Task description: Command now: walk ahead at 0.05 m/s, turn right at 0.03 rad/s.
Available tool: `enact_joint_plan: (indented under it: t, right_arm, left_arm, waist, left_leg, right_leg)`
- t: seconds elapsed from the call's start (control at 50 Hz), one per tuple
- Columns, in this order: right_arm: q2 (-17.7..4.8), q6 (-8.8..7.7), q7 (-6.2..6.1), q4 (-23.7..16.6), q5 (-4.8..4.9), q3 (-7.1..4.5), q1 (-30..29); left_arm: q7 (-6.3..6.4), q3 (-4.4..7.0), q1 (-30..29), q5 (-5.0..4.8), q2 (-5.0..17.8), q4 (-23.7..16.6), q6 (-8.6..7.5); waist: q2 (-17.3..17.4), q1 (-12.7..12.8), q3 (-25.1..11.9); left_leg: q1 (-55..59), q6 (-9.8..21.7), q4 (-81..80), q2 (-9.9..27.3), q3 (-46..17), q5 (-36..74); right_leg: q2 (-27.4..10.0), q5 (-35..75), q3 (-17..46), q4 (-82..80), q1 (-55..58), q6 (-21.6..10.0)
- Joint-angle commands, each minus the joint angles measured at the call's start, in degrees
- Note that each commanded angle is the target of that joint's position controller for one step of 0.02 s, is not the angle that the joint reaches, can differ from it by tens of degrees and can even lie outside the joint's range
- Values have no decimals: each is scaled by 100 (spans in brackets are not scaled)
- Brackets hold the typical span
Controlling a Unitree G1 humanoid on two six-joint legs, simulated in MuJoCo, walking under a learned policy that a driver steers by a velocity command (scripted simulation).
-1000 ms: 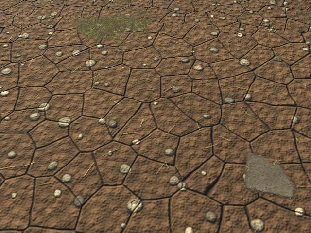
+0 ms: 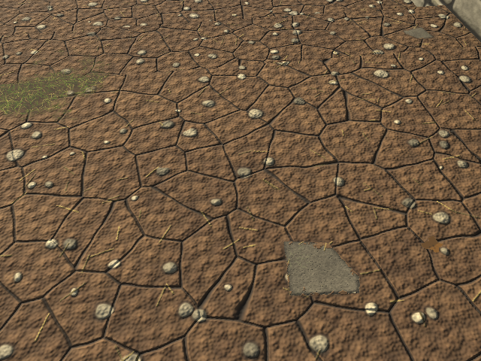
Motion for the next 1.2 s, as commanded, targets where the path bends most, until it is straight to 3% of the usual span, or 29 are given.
enact_joint_plan:
  t: [0.02,0.08,0.22,0.64,1.06,1.1,1.14,1.16,1.2]
  right_arm:
    - [-656,-151,-43,-260,-24,-94,-156]
    - [-698,-148,-31,-134,17,-83,-58]
    - [-644,-21,-31,127,34,-54,-98]
    - [-552,20,-104,717,13,-17,19]
    - [-300,-12,-131,990,20,53,542]
    - [-250,6,-150,1068,57,50,703]
    - [-328,-21,-174,952,89,16,612]
    - [-281,-79,-163,898,98,21,597]
    - [-127,-245,-98,813,116,39,554]
  left_arm:
    - [15,123,-232,21,500,-277,-158]
    - [-15,138,-113,-29,565,-92,-197]
    - [23,139,6,-62,615,326,-127]
    - [88,92,-70,-69,560,1223,-86]
    - [112,0,197,-75,380,1602,-92]
    - [132,12,348,-110,387,1675,-73]
    - [144,64,384,-157,511,1619,-99]
    - [132,73,413,-169,522,1583,-157]
    - [84,121,724,-220,599,1607,-310]
  waist:
    - [212,-28,71]
    - [92,-52,-246]
    - [31,-38,-216]
    - [60,-15,9]
    - [71,10,142]
    - [21,21,86]
    - [-52,51,524]
    - [-118,62,707]
    - [-351,165,720]
  left_leg:
    - [-302,216,-565,180,-233,668]
    - [24,157,-420,153,-177,1478]
    - [194,146,-532,98,-125,1705]
    - [91,94,-799,8,-32,1187]
    - [-120,122,-842,-42,-8,851]
    - [-192,201,-717,-222,156,-507]
    - [-703,390,-532,-236,88,-1910]
    - [-923,467,-443,-188,10,-2050]
    - [-1285,506,-5,-156,4,-1632]
  right_leg:
    - [-248,634,323,-474,-47,-150]
    - [-300,1600,323,-375,242,-112]
    - [-339,2008,313,-459,469,-91]
    - [-314,1417,236,-738,421,-45]
    - [-274,939,179,-821,196,-25]
    - [-146,-708,99,-828,125,-107]
    - [-246,-2430,316,-893,-392,-322]
    - [-396,-2710,545,-973,-519,-435]
    - [-832,-2816,1202,-1182,-257,-711]
Velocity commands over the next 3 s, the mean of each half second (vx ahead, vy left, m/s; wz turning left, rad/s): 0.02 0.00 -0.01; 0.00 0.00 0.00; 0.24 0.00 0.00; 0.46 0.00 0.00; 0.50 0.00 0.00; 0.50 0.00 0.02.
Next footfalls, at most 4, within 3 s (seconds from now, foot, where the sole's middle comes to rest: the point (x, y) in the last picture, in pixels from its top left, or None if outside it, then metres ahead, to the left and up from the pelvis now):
1.74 right None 0.41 -0.09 -0.77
2.28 left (192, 300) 0.70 0.16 -0.77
2.84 right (266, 217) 1.02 -0.07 -0.77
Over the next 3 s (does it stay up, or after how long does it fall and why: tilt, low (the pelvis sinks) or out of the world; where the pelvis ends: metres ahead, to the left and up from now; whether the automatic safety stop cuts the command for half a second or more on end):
stays up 0.93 0.02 0.01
